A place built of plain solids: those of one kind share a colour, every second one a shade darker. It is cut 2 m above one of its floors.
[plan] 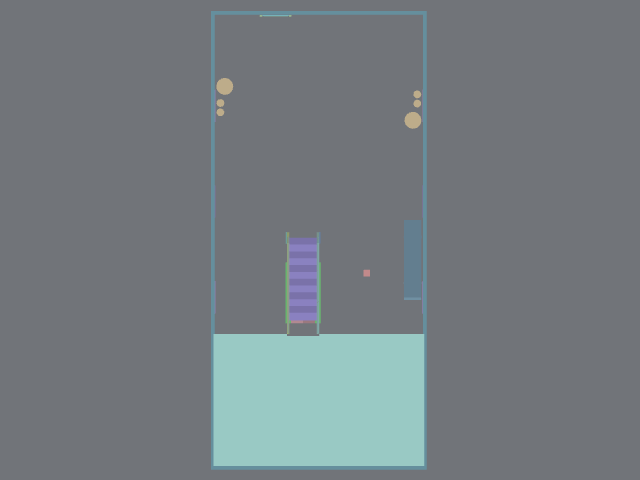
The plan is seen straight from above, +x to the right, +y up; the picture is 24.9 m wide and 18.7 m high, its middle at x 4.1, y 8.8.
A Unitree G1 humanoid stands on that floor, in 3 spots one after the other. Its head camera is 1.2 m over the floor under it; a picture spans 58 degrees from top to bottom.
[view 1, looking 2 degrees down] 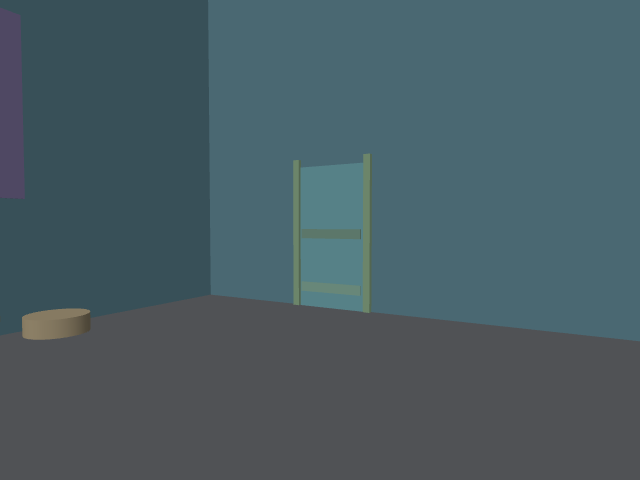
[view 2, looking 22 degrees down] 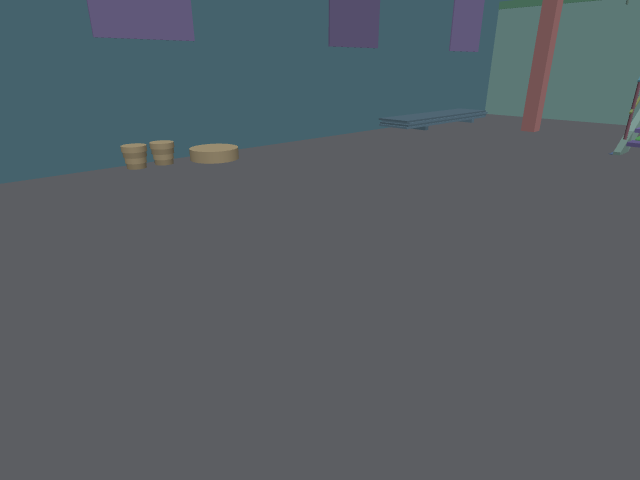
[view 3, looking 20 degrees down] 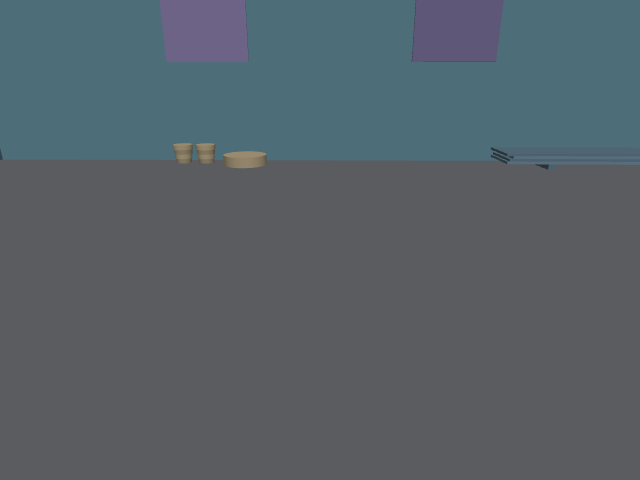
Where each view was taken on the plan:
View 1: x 5.34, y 12.09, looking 120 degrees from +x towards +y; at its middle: door_leaf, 6.29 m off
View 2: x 2.37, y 16.47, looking -43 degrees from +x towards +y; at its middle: ground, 3.20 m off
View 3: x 1.00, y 12.19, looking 1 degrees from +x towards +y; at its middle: ground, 3.51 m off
